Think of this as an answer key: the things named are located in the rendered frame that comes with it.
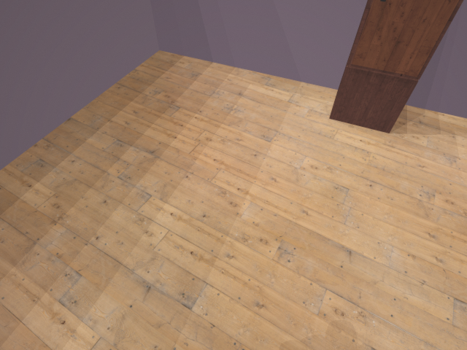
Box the cupboard door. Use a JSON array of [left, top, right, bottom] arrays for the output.
[[352, 0, 459, 77]]

